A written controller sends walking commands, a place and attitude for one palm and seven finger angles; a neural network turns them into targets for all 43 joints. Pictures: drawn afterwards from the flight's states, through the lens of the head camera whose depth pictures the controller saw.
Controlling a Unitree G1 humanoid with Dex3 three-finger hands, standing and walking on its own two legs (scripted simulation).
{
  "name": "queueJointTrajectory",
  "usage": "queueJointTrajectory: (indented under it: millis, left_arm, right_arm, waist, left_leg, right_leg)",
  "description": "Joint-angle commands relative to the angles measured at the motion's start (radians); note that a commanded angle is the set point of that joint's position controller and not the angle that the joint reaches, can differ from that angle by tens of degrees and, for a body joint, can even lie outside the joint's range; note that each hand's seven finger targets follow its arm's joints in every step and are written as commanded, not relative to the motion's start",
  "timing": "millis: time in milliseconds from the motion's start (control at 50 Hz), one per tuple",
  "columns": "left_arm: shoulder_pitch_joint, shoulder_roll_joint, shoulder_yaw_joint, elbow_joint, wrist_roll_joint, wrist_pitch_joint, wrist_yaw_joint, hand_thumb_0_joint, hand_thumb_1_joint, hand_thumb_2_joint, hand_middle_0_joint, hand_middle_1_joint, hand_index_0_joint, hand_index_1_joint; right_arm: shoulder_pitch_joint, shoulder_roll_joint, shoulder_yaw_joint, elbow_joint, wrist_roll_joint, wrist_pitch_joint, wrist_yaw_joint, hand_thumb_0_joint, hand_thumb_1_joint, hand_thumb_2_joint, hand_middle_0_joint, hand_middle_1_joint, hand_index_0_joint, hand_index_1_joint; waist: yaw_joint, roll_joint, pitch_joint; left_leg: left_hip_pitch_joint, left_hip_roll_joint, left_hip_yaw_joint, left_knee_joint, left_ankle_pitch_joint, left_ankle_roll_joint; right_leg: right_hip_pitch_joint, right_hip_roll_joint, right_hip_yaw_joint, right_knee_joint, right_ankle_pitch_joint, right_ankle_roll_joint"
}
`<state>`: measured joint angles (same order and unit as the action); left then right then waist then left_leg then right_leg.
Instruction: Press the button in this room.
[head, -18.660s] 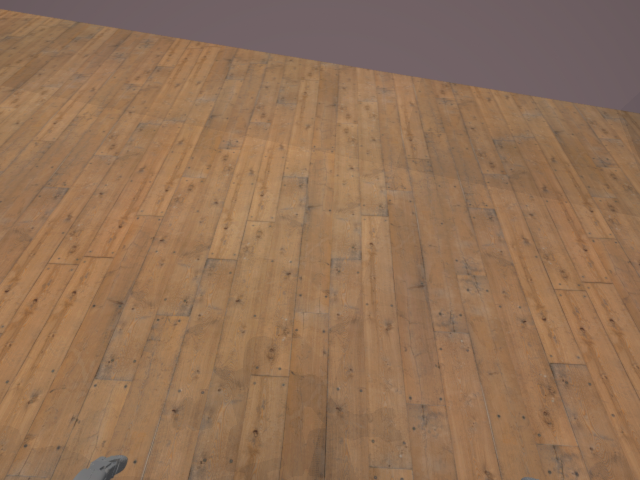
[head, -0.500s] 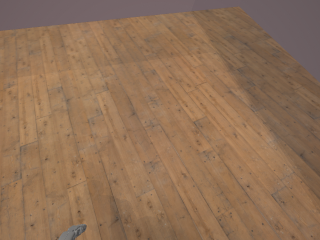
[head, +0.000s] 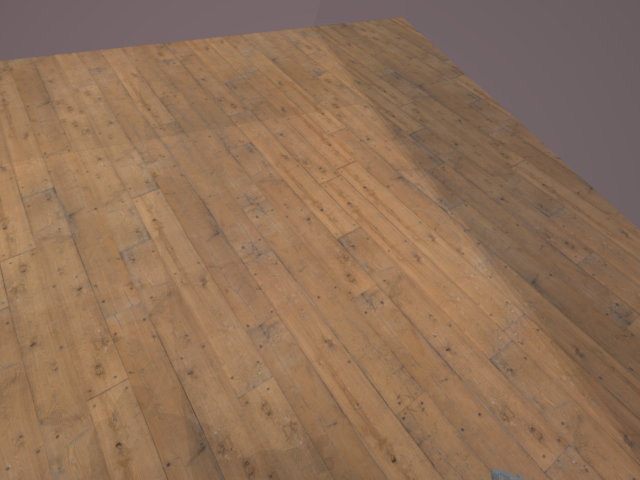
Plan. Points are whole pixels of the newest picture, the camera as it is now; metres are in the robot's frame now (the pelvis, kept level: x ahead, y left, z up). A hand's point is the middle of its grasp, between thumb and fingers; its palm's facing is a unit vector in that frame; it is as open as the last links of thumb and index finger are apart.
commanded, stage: turn or walk to find it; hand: left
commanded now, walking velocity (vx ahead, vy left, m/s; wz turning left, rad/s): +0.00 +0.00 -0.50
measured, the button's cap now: out of the picture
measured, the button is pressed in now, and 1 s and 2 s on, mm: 0 0 0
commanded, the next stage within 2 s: stand and wait in 1.94 s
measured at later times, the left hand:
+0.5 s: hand out of the picture +0.14 +0.15 -0.16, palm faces -0.28 -0.92 -0.27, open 7.3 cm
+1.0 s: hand out of the picture +0.14 +0.15 -0.17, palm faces -0.44 -0.88 -0.18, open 7.3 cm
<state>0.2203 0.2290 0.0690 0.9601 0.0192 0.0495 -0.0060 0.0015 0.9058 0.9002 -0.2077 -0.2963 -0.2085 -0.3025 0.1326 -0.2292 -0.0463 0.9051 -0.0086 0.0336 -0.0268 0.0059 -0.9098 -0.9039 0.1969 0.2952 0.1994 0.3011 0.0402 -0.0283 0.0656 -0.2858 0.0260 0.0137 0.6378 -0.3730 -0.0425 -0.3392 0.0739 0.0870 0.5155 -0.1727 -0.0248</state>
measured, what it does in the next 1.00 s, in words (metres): steps on the spot, turning right: left foot, then right foot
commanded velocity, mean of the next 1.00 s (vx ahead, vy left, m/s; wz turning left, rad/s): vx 0.09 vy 0.00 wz -0.50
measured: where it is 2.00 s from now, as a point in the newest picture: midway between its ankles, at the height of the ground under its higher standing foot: outside the picture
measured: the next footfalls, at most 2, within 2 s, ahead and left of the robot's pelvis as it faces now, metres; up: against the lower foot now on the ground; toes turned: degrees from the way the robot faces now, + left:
left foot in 0.02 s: +0.04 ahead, +0.12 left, +0.00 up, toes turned +1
right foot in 0.46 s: -0.03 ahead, -0.14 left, +0.00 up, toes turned -21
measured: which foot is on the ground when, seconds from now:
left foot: up 0.00-0.00, down 0.02-0.46, up 0.48-0.90, down 0.92-1.00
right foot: down 0.00-0.02, up 0.04-0.44, down 0.46-0.92, up 0.94-1.00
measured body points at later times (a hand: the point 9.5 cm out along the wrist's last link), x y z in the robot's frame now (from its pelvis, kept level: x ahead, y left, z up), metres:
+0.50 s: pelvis -0.03 -0.02 -0.01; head +0.00 -0.05 +0.44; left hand +0.15 +0.20 -0.14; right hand -0.09 -0.27 -0.17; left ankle -0.01 +0.12 -0.72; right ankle -0.07 -0.12 -0.74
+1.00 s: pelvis -0.01 +0.00 +0.00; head +0.02 +0.01 +0.45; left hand +0.16 +0.20 -0.16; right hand -0.06 -0.27 -0.12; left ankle +0.02 +0.10 -0.73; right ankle -0.07 -0.11 -0.69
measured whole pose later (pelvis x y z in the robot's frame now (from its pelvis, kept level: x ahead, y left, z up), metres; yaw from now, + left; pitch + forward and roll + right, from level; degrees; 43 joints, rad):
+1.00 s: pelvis -0.01 +0.00 +0.00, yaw -30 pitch +0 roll -1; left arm 0.24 0.25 0.08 0.98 0.02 0.05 -0.03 0.00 0.91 0.90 -0.21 -0.30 -0.21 -0.30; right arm 0.23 -0.21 -0.03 0.90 -0.03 -0.02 -0.01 0.00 -0.91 -0.90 0.20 0.30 0.20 0.30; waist 0.01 -0.04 0.03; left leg -0.21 0.06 0.11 0.55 -0.34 0.01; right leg -0.41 0.05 0.04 0.88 -0.45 0.00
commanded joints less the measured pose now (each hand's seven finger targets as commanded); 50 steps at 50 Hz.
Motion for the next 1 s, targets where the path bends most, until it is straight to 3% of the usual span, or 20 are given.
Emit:
queueJointTrajectory:
  millis: [0, 20, 80, 140, 300, 360, 400, 420, 440, 460, 480, 560, 700, 800, 860, 880, 900, 920, 940, 980]
  left_arm:
    - [-0.044, 0.096, 0.022, -0.115, -0.014, -0.010, -0.003, 0.000, 0.900, 0.900, -0.200, -0.300, -0.200, -0.300]
    - [-0.059, 0.125, 0.030, -0.116, 0.000, 0.002, 0.000, 0.000, 0.900, 0.900, -0.200, -0.300, -0.200, -0.300]
    - [-0.019, 0.125, 0.050, -0.073, 0.009, 0.005, -0.022, 0.000, 0.900, 0.900, -0.200, -0.300, -0.200, -0.300]
    - [-0.029, 0.098, 0.039, -0.071, 0.003, 0.005, -0.026, 0.000, 0.900, 0.900, -0.200, -0.300, -0.200, -0.300]
    - [-0.139, 0.061, 0.017, -0.109, -0.001, 0.004, -0.025, 0.000, 0.900, 0.900, -0.200, -0.300, -0.200, -0.300]
    - [-0.114, 0.057, 0.012, -0.105, -0.004, -0.008, -0.021, 0.000, 0.900, 0.900, -0.200, -0.300, -0.200, -0.300]
    - [-0.042, 0.079, 0.018, -0.084, -0.002, -0.024, -0.018, 0.000, 0.900, 0.900, -0.200, -0.300, -0.200, -0.300]
    - [0.031, 0.152, 0.027, -0.064, 0.003, -0.036, -0.008, 0.000, 0.900, 0.900, -0.200, -0.300, -0.200, -0.300]
    - [0.075, 0.266, 0.050, -0.049, 0.008, -0.047, 0.008, 0.000, 0.900, 0.900, -0.200, -0.300, -0.200, -0.300]
    - [0.115, 0.265, 0.047, -0.043, -0.012, -0.037, 0.016, 0.000, 0.900, 0.900, -0.200, -0.300, -0.200, -0.300]
    - [0.071, 0.258, 0.058, -0.051, -0.007, -0.034, 0.025, 0.000, 0.900, 0.900, -0.200, -0.300, -0.200, -0.300]
    - [-0.102, 0.177, 0.031, -0.106, -0.004, -0.032, 0.023, 0.000, 0.900, 0.900, -0.200, -0.300, -0.200, -0.300]
    - [-0.052, 0.193, 0.034, -0.090, 0.000, -0.035, 0.014, 0.000, 0.900, 0.900, -0.200, -0.300, -0.200, -0.300]
    - [-0.048, 0.212, 0.043, -0.085, 0.004, -0.039, 0.006, 0.000, 0.900, 0.900, -0.200, -0.300, -0.200, -0.300]
    - [-0.093, 0.197, 0.040, -0.090, -0.005, -0.039, -0.005, 0.000, 0.900, 0.900, -0.200, -0.300, -0.200, -0.300]
    - [-0.108, 0.147, 0.028, -0.109, -0.007, -0.037, -0.009, 0.000, 0.900, 0.900, -0.200, -0.300, -0.200, -0.300]
    - [-0.093, 0.070, 0.014, -0.132, -0.013, -0.035, -0.022, 0.000, 0.900, 0.900, -0.200, -0.300, -0.200, -0.300]
    - [-0.159, 0.100, 0.018, -0.165, -0.002, -0.043, -0.028, 0.000, 0.900, 0.900, -0.200, -0.300, -0.200, -0.300]
    - [-0.183, 0.110, 0.030, -0.155, 0.012, -0.041, -0.032, 0.000, 0.900, 0.900, -0.200, -0.300, -0.200, -0.300]
    - [-0.129, 0.101, 0.037, -0.114, 0.015, -0.040, -0.050, 0.000, 0.900, 0.900, -0.200, -0.300, -0.200, -0.300]
  right_arm:
    - [0.136, -0.240, -0.050, -0.048, -0.008, -0.040, -0.015, 0.000, -0.900, -0.900, 0.200, 0.300, 0.200, 0.300]
    - [0.090, -0.252, -0.052, -0.066, -0.007, -0.031, -0.013, 0.000, -0.900, -0.900, 0.200, 0.300, 0.200, 0.300]
    - [-0.021, -0.157, -0.029, -0.087, -0.017, -0.038, -0.014, 0.000, -0.900, -0.900, 0.200, 0.300, 0.200, 0.300]
    - [0.048, -0.137, -0.034, -0.066, -0.013, -0.046, -0.013, 0.000, -0.900, -0.900, 0.200, 0.300, 0.200, 0.300]
    - [0.156, -0.160, -0.059, -0.003, -0.017, -0.041, -0.003, 0.000, -0.900, -0.900, 0.200, 0.300, 0.200, 0.300]
    - [0.141, -0.177, -0.068, 0.003, -0.019, -0.035, 0.004, 0.000, -0.900, -0.900, 0.200, 0.300, 0.200, 0.300]
    - [0.136, -0.177, -0.069, 0.007, -0.014, -0.032, 0.008, 0.000, -0.900, -0.900, 0.200, 0.300, 0.200, 0.300]
    - [0.144, -0.142, -0.064, 0.001, -0.005, -0.029, 0.014, 0.000, -0.900, -0.900, 0.200, 0.300, 0.200, 0.300]
    - [0.108, -0.054, -0.037, -0.053, -0.005, -0.026, 0.017, 0.000, -0.900, -0.900, 0.200, 0.300, 0.200, 0.300]
    - [0.037, -0.079, -0.033, -0.071, -0.006, -0.007, 0.003, 0.000, -0.900, -0.900, 0.200, 0.300, 0.200, 0.300]
    - [0.032, -0.072, -0.031, -0.070, -0.004, 0.001, -0.005, 0.000, -0.900, -0.900, 0.200, 0.300, 0.200, 0.300]
    - [0.092, -0.096, -0.036, -0.012, -0.015, 0.007, 0.008, 0.000, -0.900, -0.900, 0.200, 0.300, 0.200, 0.300]
    - [0.043, -0.101, -0.034, -0.036, -0.012, 0.002, 0.007, 0.000, -0.900, -0.900, 0.200, 0.300, 0.200, 0.300]
    - [0.037, -0.097, -0.025, -0.063, -0.009, -0.026, 0.012, 0.000, -0.900, -0.900, 0.200, 0.300, 0.200, 0.300]
    - [0.160, -0.096, -0.023, -0.031, -0.008, -0.052, 0.009, 0.000, -0.900, -0.900, 0.200, 0.300, 0.200, 0.300]
    - [0.234, -0.145, -0.031, -0.010, -0.010, -0.064, 0.000, 0.000, -0.900, -0.900, 0.200, 0.300, 0.200, 0.300]
    - [0.286, -0.252, -0.053, -0.006, -0.027, -0.066, -0.002, 0.000, -0.900, -0.900, 0.200, 0.300, 0.200, 0.300]
    - [0.290, -0.283, -0.058, -0.014, -0.018, -0.064, -0.001, 0.000, -0.900, -0.900, 0.200, 0.300, 0.200, 0.300]
    - [0.258, -0.244, -0.051, -0.008, -0.022, -0.071, 0.000, 0.000, -0.900, -0.900, 0.200, 0.300, 0.200, 0.300]
    - [0.174, -0.166, -0.027, -0.023, -0.019, -0.080, 0.002, 0.000, -0.900, -0.900, 0.200, 0.300, 0.200, 0.300]
  waist:
    - [-0.075, 0.347, -0.101]
    - [-0.075, 0.343, -0.069]
    - [-0.006, 0.178, -0.006]
    - [-0.034, 0.162, -0.043]
    - [-0.089, 0.223, -0.068]
    - [-0.078, 0.250, -0.091]
    - [-0.036, 0.196, -0.127]
    - [-0.002, 0.050, -0.159]
    - [0.025, -0.286, -0.147]
    - [0.055, -0.189, -0.139]
    - [0.029, -0.255, -0.137]
    - [-0.045, -0.100, -0.087]
    - [-0.022, -0.101, -0.066]
    - [-0.013, -0.113, -0.093]
    - [-0.077, -0.095, -0.097]
    - [-0.112, 0.043, -0.105]
    - [-0.133, 0.367, -0.091]
    - [-0.146, 0.331, -0.028]
    - [-0.129, 0.295, 0.015]
    - [-0.064, 0.179, 0.080]
  left_leg:
    - [0.298, 0.373, -0.365, -0.422, 0.070, 0.128]
    - [0.137, 0.465, -0.379, -0.435, 0.045, 0.181]
    - [0.044, 0.283, -0.133, -0.387, 0.187, 0.155]
    - [0.151, 0.256, -0.048, -0.332, 0.379, 0.163]
    - [0.214, 0.323, 0.011, -0.277, 0.513, 0.191]
    - [0.196, 0.331, 0.040, -0.205, 0.566, 0.169]
    - [0.128, 0.295, 0.102, -0.076, 0.513, 0.099]
    - [-0.013, 0.258, 0.156, 0.082, 0.344, 0.031]
    - [-0.324, 0.111, 0.186, 0.302, -0.230, -0.029]
    - [-0.322, 0.095, 0.035, 0.430, -0.271, -0.022]
    - [-0.345, 0.090, -0.007, 0.497, -0.239, -0.020]
    - [-0.262, 0.097, 0.005, 0.498, -0.026, -0.040]
    - [-0.238, 0.058, 0.003, 0.369, -0.016, -0.045]
    - [-0.124, 0.036, 0.025, 0.124, -0.076, -0.027]
    - [0.168, 0.003, 0.062, -0.176, 0.040, -0.005]
    - [0.355, 0.097, -0.031, -0.295, -0.038, 0.021]
    - [0.433, 0.362, -0.367, -0.444, -0.321, 0.100]
    - [0.310, 0.511, -0.486, -0.523, -0.420, 0.173]
    - [0.228, 0.473, -0.467, -0.556, -0.415, 0.163]
    - [0.157, 0.362, -0.233, -0.526, -0.221, 0.123]
  right_leg:
    - [-0.303, 0.011, 0.036, 0.255, -0.337, 0.031]
    - [-0.270, -0.037, 0.003, 0.453, -0.388, 0.058]
    - [-0.228, -0.063, -0.032, 0.686, -0.245, 0.081]
    - [-0.251, -0.084, -0.064, 0.683, -0.210, 0.101]
    - [-0.152, -0.130, -0.140, 0.388, -0.298, 0.099]
    - [-0.043, -0.103, -0.177, 0.210, -0.285, 0.073]
    - [0.135, -0.089, -0.197, -0.046, -0.072, 0.053]
    - [0.324, -0.188, -0.079, -0.152, 0.104, 0.017]
    - [0.457, -0.449, 0.261, -0.168, 0.454, -0.090]
    - [0.360, -0.496, 0.252, -0.141, 0.598, -0.163]
    - [0.326, -0.448, 0.265, -0.152, 0.525, -0.175]
    - [0.193, -0.318, 0.112, -0.167, 0.264, -0.130]
    - [0.177, -0.295, 0.201, -0.188, 0.189, -0.151]
    - [0.169, -0.290, 0.294, -0.222, -0.116, -0.171]
    - [-0.020, -0.204, 0.269, -0.150, -0.273, -0.112]
    - [-0.203, -0.122, 0.200, -0.022, -0.358, -0.062]
    - [-0.400, 0.021, 0.014, 0.272, -0.434, 0.001]
    - [-0.437, -0.068, -0.036, 0.429, -0.395, 0.019]
    - [-0.417, -0.088, -0.018, 0.541, -0.339, 0.032]
    - [-0.390, -0.125, -0.055, 0.638, -0.185, 0.042]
